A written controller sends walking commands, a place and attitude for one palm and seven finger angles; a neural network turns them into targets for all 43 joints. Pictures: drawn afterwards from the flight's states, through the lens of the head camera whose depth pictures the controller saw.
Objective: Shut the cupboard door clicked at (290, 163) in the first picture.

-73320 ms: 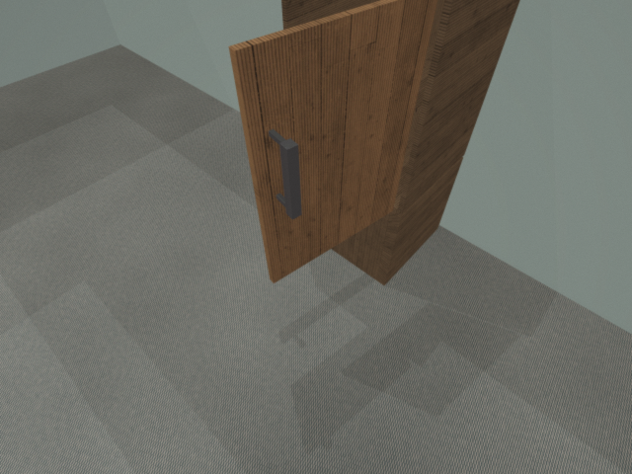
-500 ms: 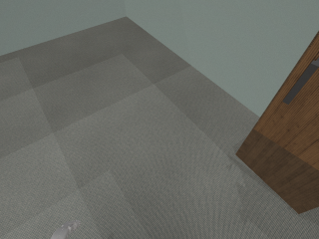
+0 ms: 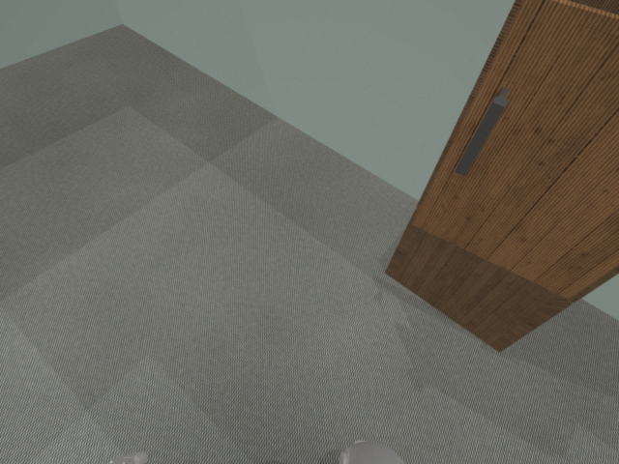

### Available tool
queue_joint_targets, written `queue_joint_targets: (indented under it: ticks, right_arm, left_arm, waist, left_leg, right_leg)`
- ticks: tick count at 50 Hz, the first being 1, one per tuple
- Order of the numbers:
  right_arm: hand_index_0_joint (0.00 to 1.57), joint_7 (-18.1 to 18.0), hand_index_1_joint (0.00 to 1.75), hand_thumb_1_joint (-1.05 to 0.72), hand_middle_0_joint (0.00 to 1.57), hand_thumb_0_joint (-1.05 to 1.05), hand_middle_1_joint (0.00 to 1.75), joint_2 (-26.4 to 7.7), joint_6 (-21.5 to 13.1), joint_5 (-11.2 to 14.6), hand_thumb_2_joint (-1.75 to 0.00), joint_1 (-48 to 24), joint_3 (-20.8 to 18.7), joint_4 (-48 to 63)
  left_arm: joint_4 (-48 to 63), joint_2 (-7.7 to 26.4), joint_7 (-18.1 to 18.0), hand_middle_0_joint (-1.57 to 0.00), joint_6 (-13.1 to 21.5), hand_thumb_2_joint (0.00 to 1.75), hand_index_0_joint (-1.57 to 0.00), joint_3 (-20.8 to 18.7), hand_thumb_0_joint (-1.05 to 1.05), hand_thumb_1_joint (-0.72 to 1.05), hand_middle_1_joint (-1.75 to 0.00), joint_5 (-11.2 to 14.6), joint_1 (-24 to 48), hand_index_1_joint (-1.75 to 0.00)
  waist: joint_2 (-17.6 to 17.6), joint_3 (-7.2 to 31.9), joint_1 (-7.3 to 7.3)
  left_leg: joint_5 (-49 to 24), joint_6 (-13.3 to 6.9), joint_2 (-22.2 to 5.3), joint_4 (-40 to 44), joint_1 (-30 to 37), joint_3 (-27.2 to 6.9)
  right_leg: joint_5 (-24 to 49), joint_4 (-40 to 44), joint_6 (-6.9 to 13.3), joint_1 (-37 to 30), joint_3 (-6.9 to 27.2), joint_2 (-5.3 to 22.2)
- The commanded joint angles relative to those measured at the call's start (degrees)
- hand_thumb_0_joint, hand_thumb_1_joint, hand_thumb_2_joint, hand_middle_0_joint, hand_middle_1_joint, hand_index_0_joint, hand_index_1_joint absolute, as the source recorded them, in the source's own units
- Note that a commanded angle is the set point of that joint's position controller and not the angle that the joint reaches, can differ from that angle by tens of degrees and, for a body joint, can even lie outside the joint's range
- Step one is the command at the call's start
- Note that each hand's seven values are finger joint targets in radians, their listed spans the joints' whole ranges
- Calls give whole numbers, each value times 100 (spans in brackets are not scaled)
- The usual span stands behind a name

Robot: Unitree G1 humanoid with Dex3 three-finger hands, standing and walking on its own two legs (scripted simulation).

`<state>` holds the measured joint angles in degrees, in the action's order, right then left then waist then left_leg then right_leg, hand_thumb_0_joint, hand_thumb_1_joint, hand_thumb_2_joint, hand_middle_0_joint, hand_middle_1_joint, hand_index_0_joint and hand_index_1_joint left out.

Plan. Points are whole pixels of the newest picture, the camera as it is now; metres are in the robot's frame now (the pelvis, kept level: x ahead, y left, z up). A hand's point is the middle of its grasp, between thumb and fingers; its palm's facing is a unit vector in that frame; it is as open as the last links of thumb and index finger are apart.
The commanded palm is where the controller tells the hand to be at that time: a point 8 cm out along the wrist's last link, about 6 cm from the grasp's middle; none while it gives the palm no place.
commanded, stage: turn to face it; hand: left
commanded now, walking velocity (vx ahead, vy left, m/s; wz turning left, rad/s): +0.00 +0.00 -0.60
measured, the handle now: (481, 133) +0.70 -0.29 +0.02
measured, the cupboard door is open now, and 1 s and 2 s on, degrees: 9 9 9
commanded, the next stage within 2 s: take the last steps up to it in 0.72 s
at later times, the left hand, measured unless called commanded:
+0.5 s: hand (220, 453) +0.15 +0.13 -0.16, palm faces -0.25 -0.94 -0.24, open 7.4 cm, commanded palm none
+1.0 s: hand (250, 409) +0.21 +0.10 -0.17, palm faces -0.43 -0.87 -0.24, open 7.4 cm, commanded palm none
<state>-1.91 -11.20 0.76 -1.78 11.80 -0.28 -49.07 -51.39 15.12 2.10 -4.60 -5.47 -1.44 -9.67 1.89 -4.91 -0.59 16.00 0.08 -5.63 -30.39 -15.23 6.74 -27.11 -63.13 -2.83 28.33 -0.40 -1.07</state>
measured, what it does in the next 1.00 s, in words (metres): steps on the spot, turning right: right foot, then left foot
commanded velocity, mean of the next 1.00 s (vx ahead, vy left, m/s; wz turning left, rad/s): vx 0.06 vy -0.02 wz -0.36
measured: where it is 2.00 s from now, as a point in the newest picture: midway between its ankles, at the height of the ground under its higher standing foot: (367, 454)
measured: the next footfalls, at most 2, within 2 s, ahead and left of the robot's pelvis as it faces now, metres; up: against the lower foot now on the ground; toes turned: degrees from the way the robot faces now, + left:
right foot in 0.22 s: +0.02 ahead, -0.15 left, +0.00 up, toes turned -13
left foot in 0.62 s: +0.11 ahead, +0.07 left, +0.00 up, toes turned -16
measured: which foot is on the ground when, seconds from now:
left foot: down 0.00-0.22, up 0.24-0.60, down 0.62-0.98, up 1.00-1.00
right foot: up 0.00-0.20, down 0.22-0.62, up 0.64-0.96, down 0.98-1.00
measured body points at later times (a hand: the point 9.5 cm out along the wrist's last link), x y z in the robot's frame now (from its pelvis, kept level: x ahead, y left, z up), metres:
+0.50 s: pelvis +0.02 -0.04 +0.00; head +0.06 -0.06 +0.45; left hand +0.16 +0.18 -0.14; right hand +0.03 -0.32 -0.14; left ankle +0.05 +0.10 -0.69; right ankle -0.02 -0.14 -0.74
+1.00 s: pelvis +0.04 -0.05 -0.01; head +0.06 -0.07 +0.44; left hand +0.23 +0.14 -0.15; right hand -0.06 -0.28 -0.17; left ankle +0.07 +0.08 -0.73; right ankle -0.03 -0.13 -0.74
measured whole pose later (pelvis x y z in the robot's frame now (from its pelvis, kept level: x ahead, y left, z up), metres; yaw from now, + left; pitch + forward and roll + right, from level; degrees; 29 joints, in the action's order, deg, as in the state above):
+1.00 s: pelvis +0.04 -0.05 -0.01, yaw -26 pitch +1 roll -1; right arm -1.2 -12.6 2.5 -1.4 16.5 -1.9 -57.0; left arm -54.5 12.5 1.9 -2.0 -3.8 -1.8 -10.3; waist -2.5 -2.2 1.3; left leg 26.2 1.5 -7.0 -40.1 -16.8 6.6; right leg -19.9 -31.1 1.5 12.9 -3.4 -0.9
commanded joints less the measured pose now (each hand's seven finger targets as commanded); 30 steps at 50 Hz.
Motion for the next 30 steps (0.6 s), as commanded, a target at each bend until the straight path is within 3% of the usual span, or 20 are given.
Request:
queue_joint_targets:
  ticks: [1,6,8,9,10,11,12,13,15,17,20,24,26,28,29,30]
  right_arm:
    - [20,-71,30,-90,20,0,30,-1232,-94,-10,-90,431,-411,196]
    - [20,14,30,-90,20,0,30,-1409,-32,-15,-90,333,-503,120]
    - [20,37,30,-90,20,0,30,-1449,-11,21,-90,185,-537,116]
    - [20,74,30,-90,20,0,30,-1383,4,63,-90,117,-543,167]
    - [20,102,30,-90,20,0,30,-949,14,115,-90,48,-451,349]
    - [20,83,30,-90,20,0,30,-843,65,110,-90,-387,-382,587]
    - [20,11,30,-90,20,0,30,-874,125,110,-90,-442,-381,526]
    - [20,-6,30,-90,20,0,30,-892,110,114,-90,-405,-386,453]
    - [20,43,30,-90,20,0,30,-899,87,84,-90,-231,-377,245]
    - [20,60,30,-90,20,0,30,-806,112,79,-90,-107,-354,159]
    - [20,73,30,-90,20,0,30,-740,132,87,-90,-133,-350,158]
    - [20,58,30,-90,20,0,30,-720,87,124,-90,-280,-341,255]
    - [20,34,30,-90,20,0,30,-678,54,142,-90,-144,-323,220]
    - [20,-1,30,-90,20,0,30,-679,5,140,-90,321,-302,58]
    - [20,-6,30,-90,20,0,30,-801,-46,129,-90,464,-321,0]
    - [20,-23,30,-90,20,0,30,-1276,-107,44,-90,550,-381,6]
  left_arm:
    - [627,221,52,-20,117,90,-20,-26,0,90,-30,43,408,-30]
    - [652,194,63,-20,162,90,-20,10,0,90,-30,33,414,-30]
    - [540,292,46,-20,220,90,-20,-13,0,90,-30,32,40,-30]
    - [412,550,11,-20,265,90,-20,-61,0,90,-30,14,-355,-30]
    - [296,1182,-67,-20,347,90,-20,-175,0,90,-30,-37,-706,-30]
    - [199,1484,-146,-20,355,90,-20,-195,0,90,-30,42,-987,-30]
    - [242,1380,-218,-20,351,90,-20,-202,0,90,-30,43,-894,-30]
    - [304,1233,-258,-20,350,90,-20,-185,0,90,-30,31,-498,-30]
    - [443,875,-285,-20,338,90,-20,-69,0,90,-30,37,6,-30]
    - [441,812,-278,-20,377,90,-20,-47,0,90,-30,23,-16,-30]
    - [398,862,-268,-20,369,90,-20,-64,0,90,-30,8,-137,-30]
    - [324,882,-277,-20,358,90,-20,-95,0,90,-30,-23,-243,-30]
    - [347,920,-280,-20,335,90,-20,-117,0,90,-30,-19,-127,-30]
    - [354,845,-279,-20,300,90,-20,-108,0,90,-30,28,85,-30]
    - [348,653,-268,-20,278,90,-20,-59,0,90,-30,56,67,-30]
    - [407,333,-235,-20,252,90,-20,-6,0,90,-30,95,-189,-30]
  waist:
    - [-1230,729,254]
    - [-1524,685,273]
    - [-1330,818,44]
    - [-885,953,-152]
    - [905,1067,-334]
    - [1382,890,-525]
    - [1306,834,-421]
    - [1485,721,-258]
    - [799,778,12]
    - [756,902,57]
    - [527,847,15]
    - [612,806,-43]
    - [701,811,24]
    - [593,842,274]
    - [155,855,296]
    - [-1214,938,251]
  left_leg:
    - [-3036,-705,-1398,808,1193,-528]
    - [-2320,-623,-1536,588,802,-238]
    - [-2011,-321,-1413,-20,531,39]
    - [-1459,-44,-1160,-705,-10,217]
    - [526,332,-444,-1959,-1337,646]
    - [2260,439,53,-3077,-2025,46]
    - [1950,400,-28,-3646,-2195,-599]
    - [1646,413,-63,-3870,-2409,-765]
    - [909,482,-155,-3647,-2043,-712]
    - [738,515,-34,-3289,-1713,-600]
    - [647,514,122,-2830,-1561,-531]
    - [815,444,258,-1956,-1331,-564]
    - [707,395,336,-1235,-842,-510]
    - [-223,339,401,-9,109,-478]
    - [-629,242,161,696,760,-702]
    - [-1355,-217,-959,1056,1268,-1873]
  right_leg:
    - [20,461,-46,240,-179,283]
    - [137,1906,94,-631,-553,137]
    - [1073,3103,197,-1420,-645,53]
    - [1751,3815,332,-2267,-361,235]
    - [3059,4327,833,-3247,1370,1576]
    - [4581,4322,1442,-2856,2329,2410]
    - [3967,4450,1586,-2526,2441,2253]
    - [3518,4461,1590,-2490,2397,2070]
    - [3803,4166,1372,-2337,1453,1565]
    - [4196,4074,1316,-2217,1239,1401]
    - [3773,4172,1355,-2141,1396,1352]
    - [3718,4121,1446,-2182,1790,1401]
    - [3803,3975,1376,-1942,1825,1341]
    - [3339,3668,1057,-1430,1756,1100]
    - [2687,3354,790,-930,1537,767]
    - [1303,2520,464,-223,931,21]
